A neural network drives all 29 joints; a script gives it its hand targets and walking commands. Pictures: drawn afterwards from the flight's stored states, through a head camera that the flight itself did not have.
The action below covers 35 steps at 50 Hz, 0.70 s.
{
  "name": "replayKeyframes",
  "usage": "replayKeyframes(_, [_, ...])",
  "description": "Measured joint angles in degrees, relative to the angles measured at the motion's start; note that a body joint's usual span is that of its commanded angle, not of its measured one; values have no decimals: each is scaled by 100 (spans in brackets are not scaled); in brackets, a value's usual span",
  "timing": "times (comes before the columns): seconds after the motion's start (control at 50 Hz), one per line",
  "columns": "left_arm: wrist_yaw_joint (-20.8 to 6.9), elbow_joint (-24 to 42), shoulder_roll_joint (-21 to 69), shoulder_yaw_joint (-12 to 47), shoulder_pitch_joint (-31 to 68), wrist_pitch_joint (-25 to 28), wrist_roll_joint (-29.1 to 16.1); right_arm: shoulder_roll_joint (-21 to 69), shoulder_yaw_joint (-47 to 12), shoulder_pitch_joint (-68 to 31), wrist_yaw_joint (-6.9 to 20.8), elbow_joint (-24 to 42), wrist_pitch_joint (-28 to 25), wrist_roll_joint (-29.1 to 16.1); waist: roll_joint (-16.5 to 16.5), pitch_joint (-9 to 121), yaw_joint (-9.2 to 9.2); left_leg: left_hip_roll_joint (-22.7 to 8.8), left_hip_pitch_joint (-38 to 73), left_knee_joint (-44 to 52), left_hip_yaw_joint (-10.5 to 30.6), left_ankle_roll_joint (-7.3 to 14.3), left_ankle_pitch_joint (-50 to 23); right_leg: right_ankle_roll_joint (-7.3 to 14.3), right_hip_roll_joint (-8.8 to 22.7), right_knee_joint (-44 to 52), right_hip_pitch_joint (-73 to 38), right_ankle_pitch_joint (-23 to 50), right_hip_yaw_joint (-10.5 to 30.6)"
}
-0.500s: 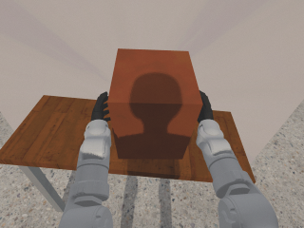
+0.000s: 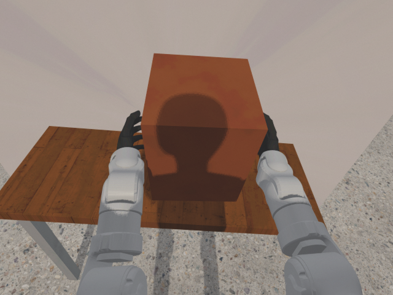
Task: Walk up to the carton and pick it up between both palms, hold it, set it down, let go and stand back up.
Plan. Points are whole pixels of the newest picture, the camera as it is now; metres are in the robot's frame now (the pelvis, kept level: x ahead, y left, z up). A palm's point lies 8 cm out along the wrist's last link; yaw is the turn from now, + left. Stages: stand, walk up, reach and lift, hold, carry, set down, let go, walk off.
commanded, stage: reach and lift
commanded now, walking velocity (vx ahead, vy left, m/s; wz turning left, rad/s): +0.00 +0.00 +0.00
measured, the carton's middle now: (197, 132) +0.43 -0.01 +0.13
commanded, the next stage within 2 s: hold in 0.68 s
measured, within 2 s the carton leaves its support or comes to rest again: neither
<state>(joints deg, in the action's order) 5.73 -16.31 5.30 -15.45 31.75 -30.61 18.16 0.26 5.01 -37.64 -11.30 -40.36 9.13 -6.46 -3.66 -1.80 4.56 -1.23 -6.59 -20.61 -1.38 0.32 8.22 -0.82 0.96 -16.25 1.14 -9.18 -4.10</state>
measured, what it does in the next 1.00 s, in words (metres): stands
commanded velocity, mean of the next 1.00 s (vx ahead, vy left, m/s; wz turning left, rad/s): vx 0.00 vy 0.00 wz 0.00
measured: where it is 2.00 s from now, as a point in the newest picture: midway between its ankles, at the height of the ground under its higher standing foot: outside the picture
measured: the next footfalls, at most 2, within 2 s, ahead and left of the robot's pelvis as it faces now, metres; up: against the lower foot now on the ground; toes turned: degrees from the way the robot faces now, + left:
none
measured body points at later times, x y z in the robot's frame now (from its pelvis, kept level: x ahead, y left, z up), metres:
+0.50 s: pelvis +0.01 -0.01 +0.00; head -0.02 +0.01 +0.45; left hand +0.39 +0.14 +0.14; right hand +0.39 -0.15 +0.15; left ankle +0.04 +0.11 -0.75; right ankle +0.00 -0.13 -0.75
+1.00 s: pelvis -0.02 -0.01 +0.00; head -0.07 +0.02 +0.45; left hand +0.35 +0.15 +0.17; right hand +0.37 -0.13 +0.18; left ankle +0.04 +0.11 -0.75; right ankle +0.00 -0.13 -0.75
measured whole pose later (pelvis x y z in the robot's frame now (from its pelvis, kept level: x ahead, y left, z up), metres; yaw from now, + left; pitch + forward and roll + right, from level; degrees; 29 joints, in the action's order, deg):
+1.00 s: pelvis -0.02 -0.01 +0.00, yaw +0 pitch -10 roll -1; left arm 1.3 -9.3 5.4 -19.6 34.4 -40.5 22.9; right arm 1.6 3.2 -41.9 -13.7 -36.8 16.2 -7.0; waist -3.5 -2.9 4.0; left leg -1.3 -2.4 -18.8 -0.2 -0.4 6.5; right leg 0.1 0.5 -17.2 -1.9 -9.1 -4.2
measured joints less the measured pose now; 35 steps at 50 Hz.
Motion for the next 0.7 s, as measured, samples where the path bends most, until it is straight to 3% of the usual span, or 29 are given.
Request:
replayKeyframes(0.18, [-52, 122, -31, -73, 46, -144, -11, 23, -49, -79, -53, 103, 148, 17, 16, -84, 1, -19, 45, 56, 46, -48, -20, 47, -29, -40, -9, -46, -22])
replayKeyframes(0.48, [-289, 342, -86, -231, -5, -261, 90, 23, -449, -29, -382, 432, 320, -144, 67, -204, 76, -29, 275, 134, 151, -102, -6, 89, -64, 38, -266, -90, -85])
replayKeyframes(0.58, [-301, 738, -151, -82, -227, -320, -34, -15, -678, 175, -522, 892, 366, -319, 75, -208, 185, -40, 247, 3, 234, -115, 52, 86, -89, 89, -350, -74, -150])
replayKeyframes(0.7, [-363, 571, -67, -187, -82, -435, 163, 65, -453, 110, -444, 757, 478, -192, 36, -202, 163, -13, 372, 51, 206, -91, 18, 75, -60, 42, -418, -78, -112])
